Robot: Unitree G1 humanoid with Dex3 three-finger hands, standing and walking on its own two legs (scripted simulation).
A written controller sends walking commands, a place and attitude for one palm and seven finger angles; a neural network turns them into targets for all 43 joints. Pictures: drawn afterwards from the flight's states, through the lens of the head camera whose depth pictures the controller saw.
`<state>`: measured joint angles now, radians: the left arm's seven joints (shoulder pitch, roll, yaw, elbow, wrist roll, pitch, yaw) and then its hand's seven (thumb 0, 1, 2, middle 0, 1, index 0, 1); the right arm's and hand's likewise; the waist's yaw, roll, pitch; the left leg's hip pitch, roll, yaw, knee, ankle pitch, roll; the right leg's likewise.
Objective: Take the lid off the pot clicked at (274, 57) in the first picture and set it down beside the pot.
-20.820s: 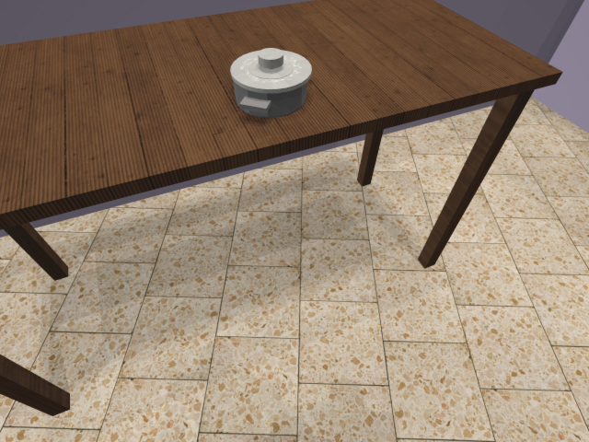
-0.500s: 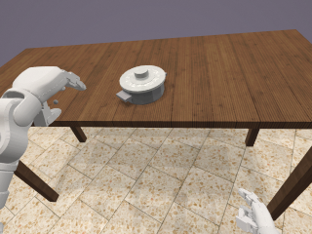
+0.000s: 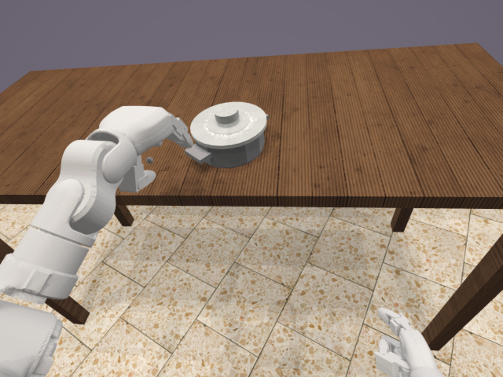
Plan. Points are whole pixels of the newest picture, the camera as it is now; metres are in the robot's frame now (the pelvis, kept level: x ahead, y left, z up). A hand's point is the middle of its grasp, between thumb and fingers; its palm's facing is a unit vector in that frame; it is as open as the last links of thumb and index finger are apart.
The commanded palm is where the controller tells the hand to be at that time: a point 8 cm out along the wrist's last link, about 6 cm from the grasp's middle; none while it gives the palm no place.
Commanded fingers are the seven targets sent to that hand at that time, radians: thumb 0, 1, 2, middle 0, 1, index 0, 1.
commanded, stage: move the open hand above the knob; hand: left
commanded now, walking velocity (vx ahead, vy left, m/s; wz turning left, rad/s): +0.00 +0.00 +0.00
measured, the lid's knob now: (226, 113) +0.56 +0.10 +0.15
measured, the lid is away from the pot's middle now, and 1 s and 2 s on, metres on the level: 0.00 0.00 0.00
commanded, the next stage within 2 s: none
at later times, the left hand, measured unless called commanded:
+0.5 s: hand (176, 107) +0.45 +0.15 +0.23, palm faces -0.10 -0.04 -0.99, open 10.0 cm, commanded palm +0.42 +0.15 +0.29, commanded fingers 0.00 -0.38 1.68 -0.87 -0.08 -0.87 -0.08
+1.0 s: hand (218, 89) +0.50 +0.09 +0.24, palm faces -0.18 -0.01 -0.98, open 10.0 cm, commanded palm +0.50 +0.11 +0.29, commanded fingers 0.00 -0.38 1.68 -0.87 -0.08 -0.87 -0.08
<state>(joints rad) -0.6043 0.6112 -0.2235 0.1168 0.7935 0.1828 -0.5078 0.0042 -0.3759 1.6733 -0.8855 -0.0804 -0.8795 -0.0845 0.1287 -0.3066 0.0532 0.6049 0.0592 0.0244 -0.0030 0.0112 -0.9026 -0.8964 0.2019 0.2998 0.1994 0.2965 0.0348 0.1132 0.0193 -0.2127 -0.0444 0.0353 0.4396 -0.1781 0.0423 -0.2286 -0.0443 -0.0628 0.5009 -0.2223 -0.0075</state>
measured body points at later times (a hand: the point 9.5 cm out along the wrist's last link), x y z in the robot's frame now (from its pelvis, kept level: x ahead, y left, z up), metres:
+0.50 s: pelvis +0.03 +0.00 +0.00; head +0.02 -0.05 +0.45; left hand +0.45 +0.15 +0.29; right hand +0.20 -0.22 -0.11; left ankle +0.04 +0.10 -0.74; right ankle +0.03 -0.11 -0.74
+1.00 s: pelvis +0.05 +0.00 +0.00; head +0.05 -0.04 +0.45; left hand +0.51 +0.09 +0.29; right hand +0.18 -0.24 -0.12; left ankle +0.04 +0.10 -0.74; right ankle +0.03 -0.11 -0.74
